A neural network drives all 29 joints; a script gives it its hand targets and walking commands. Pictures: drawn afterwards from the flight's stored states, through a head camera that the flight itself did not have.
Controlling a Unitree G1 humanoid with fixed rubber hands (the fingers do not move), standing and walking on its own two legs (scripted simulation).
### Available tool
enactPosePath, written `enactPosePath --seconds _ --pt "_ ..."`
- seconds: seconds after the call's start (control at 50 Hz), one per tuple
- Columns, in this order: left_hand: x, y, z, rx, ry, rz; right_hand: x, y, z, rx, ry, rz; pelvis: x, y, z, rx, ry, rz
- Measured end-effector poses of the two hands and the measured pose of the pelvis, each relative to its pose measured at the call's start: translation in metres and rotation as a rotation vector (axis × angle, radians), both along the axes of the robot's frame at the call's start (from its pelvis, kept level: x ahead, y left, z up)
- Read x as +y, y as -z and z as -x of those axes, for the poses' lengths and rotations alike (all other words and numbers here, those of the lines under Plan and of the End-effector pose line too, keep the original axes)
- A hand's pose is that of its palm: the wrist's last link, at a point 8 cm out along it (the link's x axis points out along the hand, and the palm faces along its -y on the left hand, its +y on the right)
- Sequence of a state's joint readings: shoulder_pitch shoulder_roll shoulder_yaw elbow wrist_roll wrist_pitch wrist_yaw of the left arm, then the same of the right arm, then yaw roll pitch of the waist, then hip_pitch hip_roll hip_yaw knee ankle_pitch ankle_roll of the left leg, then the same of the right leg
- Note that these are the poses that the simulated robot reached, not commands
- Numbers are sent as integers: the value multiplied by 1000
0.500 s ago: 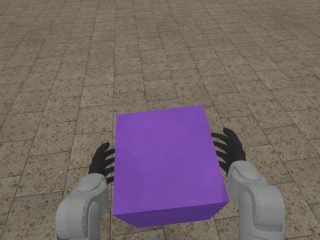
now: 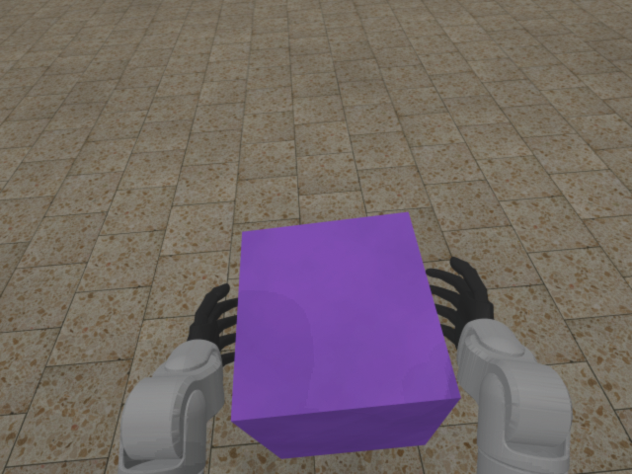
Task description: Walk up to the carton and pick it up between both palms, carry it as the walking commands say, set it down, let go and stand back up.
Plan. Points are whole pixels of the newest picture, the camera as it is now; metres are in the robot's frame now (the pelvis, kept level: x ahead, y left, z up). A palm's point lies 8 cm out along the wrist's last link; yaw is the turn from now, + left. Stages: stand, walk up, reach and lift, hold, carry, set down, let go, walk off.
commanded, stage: carry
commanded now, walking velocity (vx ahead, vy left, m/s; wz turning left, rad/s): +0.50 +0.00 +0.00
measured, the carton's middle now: (339, 345) +0.28 -0.01 +0.01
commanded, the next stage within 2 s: none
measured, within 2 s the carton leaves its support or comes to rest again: neither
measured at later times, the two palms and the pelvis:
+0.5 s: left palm (230, 173) +0.55 +0.17 +0.07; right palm (407, 151) +0.56 -0.12 +0.10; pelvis +0.31 +0.03 -0.01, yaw -1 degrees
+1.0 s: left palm (277, 76) +0.86 +0.12 +0.08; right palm (411, 59) +0.89 -0.17 +0.09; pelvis +0.63 -0.02 +0.01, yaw +1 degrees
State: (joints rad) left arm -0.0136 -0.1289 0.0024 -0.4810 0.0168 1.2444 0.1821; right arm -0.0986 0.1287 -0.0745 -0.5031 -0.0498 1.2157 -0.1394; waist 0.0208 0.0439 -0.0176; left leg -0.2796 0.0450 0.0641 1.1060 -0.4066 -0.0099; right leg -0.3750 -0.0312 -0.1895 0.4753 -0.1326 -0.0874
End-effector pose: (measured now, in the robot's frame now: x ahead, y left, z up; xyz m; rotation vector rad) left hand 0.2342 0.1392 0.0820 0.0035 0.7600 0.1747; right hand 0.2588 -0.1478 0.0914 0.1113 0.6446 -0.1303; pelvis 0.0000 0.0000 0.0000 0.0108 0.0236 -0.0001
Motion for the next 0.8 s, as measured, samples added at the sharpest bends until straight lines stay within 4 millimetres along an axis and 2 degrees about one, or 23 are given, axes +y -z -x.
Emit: enactPosePath --seconds 0.14,0.28,0.38,0.46,0.5,0.54,0.68,0.74,0.8 --pt "-14 -26 -65 -24 1 -11 -14 -21 -63 -25 6 -18 -9 -23 -69 -11 13 -58" --pt "-13 -43 -152 -71 41 -30 -14 -36 -141 -75 39 -25 0 -24 -152 -23 24 -61" --pt "2 -32 -226 -82 48 -6 1 -31 -211 -85 46 -1 14 -10 -223 -5 29 -41" --pt "23 -4 -288 -61 35 26 23 -13 -277 -64 32 37 30 10 -284 12 25 -43" --pt "30 10 -312 -2 24 44 31 -4 -305 -6 22 56 34 8 -305 16 23 -50" --pt "34 15 -332 39 20 54 35 0 -328 36 20 56 37 2 -325 28 22 -37" --pt "38 2 -411 9 -3 66 39 -13 -411 8 2 58 35 -14 -406 41 2 -1" --pt "33 -7 -451 -35 -15 62 34 -22 -452 -38 -10 58 28 -14 -448 40 -2 4" --pt "24 -13 -494 -67 -21 39 25 -22 -496 -69 -17 37 17 -8 -494 30 -6 2"
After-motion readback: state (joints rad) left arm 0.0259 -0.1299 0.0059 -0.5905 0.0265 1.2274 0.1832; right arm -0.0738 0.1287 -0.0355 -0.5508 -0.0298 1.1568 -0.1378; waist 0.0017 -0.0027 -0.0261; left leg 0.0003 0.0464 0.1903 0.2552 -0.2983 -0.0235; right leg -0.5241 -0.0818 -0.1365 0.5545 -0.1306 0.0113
